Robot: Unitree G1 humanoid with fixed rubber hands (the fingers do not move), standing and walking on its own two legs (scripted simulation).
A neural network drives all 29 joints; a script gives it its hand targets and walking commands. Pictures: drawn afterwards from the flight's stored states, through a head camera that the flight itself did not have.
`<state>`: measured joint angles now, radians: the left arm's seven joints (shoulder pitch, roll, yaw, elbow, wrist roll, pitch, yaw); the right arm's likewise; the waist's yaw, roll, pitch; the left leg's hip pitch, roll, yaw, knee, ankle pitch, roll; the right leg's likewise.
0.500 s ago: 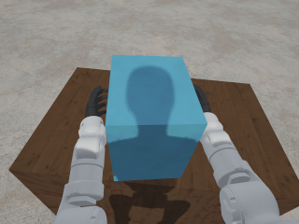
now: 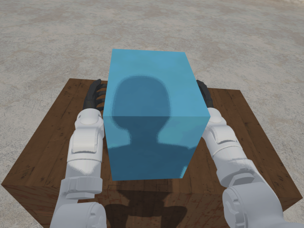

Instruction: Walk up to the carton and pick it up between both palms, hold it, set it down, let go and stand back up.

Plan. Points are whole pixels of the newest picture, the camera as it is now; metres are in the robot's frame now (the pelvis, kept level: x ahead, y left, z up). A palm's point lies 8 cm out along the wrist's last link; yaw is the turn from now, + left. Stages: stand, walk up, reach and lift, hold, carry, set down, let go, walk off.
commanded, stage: reach and lift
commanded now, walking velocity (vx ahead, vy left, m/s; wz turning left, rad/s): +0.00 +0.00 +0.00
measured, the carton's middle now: (148, 116) +0.40 +0.02 +0.11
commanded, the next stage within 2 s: hold in 1.34 s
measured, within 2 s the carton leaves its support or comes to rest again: neither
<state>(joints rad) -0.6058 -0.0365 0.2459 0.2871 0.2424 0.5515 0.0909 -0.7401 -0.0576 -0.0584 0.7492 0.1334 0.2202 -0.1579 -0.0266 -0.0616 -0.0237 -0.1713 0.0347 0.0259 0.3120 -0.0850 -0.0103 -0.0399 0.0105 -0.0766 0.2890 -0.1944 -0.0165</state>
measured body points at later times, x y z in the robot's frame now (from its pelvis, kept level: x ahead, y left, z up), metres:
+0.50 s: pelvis +0.00 +0.01 +0.00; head -0.04 +0.05 +0.45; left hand +0.39 +0.16 +0.19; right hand +0.39 -0.14 +0.18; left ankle +0.06 +0.13 -0.75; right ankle -0.02 -0.10 -0.75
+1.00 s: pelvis +0.00 +0.01 +0.00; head -0.04 +0.04 +0.45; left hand +0.39 +0.15 +0.20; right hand +0.39 -0.15 +0.19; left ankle +0.06 +0.13 -0.75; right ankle -0.02 -0.10 -0.75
